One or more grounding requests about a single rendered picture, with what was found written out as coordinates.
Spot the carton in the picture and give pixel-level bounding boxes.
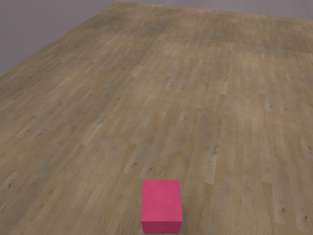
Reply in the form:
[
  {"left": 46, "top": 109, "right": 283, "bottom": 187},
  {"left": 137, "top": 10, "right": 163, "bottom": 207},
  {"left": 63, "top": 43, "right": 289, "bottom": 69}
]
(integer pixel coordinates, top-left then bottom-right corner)
[{"left": 141, "top": 179, "right": 183, "bottom": 234}]

